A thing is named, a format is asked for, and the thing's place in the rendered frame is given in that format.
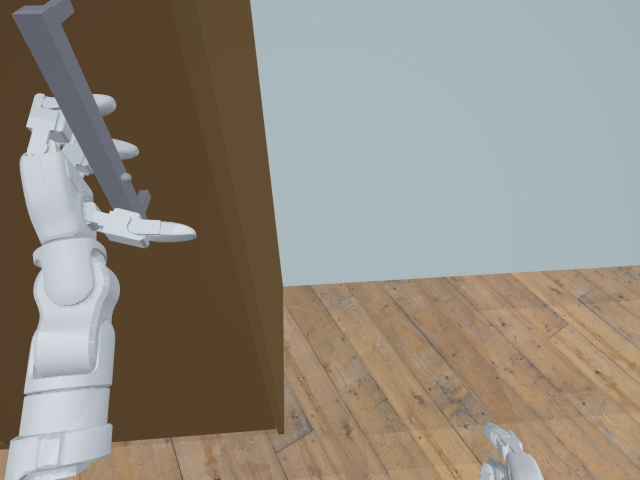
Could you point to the robot left forearm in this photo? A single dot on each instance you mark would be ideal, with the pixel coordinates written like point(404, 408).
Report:
point(64, 417)

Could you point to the left robot hand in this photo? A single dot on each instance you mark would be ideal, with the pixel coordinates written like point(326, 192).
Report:
point(54, 188)

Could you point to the wardrobe door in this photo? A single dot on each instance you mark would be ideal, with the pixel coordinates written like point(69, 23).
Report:
point(186, 361)

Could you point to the handle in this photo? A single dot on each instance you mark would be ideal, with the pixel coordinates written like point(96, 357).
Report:
point(40, 26)

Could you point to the right robot hand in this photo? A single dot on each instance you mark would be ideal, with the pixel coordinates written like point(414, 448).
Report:
point(519, 465)

